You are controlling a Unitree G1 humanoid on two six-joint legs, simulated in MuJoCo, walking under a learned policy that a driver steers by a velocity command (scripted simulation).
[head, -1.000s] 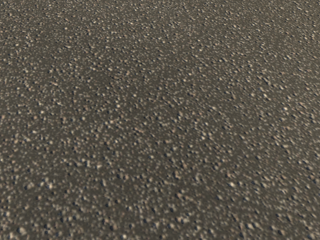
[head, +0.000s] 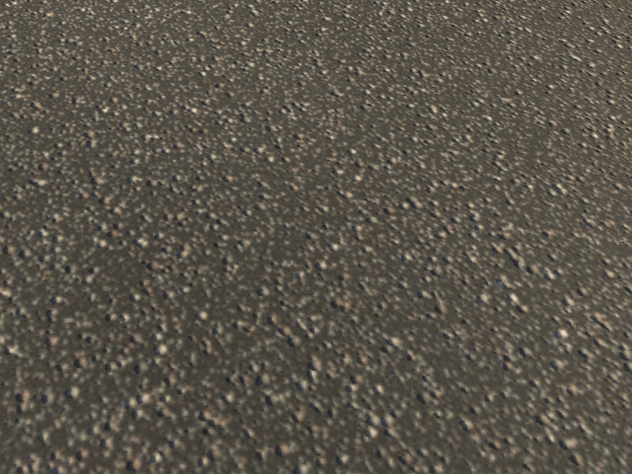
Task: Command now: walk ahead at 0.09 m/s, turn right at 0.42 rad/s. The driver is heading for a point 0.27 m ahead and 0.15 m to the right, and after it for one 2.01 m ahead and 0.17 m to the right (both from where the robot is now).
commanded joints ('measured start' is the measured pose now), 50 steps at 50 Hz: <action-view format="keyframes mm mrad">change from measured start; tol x16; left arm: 1 77 88 36 -59 4 54 24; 16 73 290 87 -190 57 50 -7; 50 -167 116 39 -357 2 9 -28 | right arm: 1 4 -143 -33 -40 -10 19 -15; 17 -99 -151 -58 -62 8 61 -25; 50 191 -220 -60 -47 12 -6 -23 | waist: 1 -14 176 -144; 13 22 130 -153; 16 5 -284 -56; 38 -87 -120 -158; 40 3 262 -162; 50 -127 164 -30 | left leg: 1 163 269 -225 -237 -49 192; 12 175 300 -20 -200 -84 145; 15 -148 79 172 318 -449 -78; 16 -265 -31 13 507 -584 -95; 21 -228 -6 -113 647 -269 -60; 36 52 -72 -144 86 -251 -84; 38 212 -48 -129 -138 -50 -56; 40 438 298 -460 -158 299 128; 44 377 243 -380 -257 -331 141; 50 444 249 -246 -340 -323 151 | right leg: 1 -125 -89 7 116 84 36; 13 199 -56 -114 -490 337 -76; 16 219 -423 518 -804 625 -369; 17 198 -371 448 -818 542 -343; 23 273 -241 279 -761 626 -225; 37 262 -174 464 -642 738 -213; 41 -207 72 137 -81 -71 -22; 50 -376 -86 25 -71 314 42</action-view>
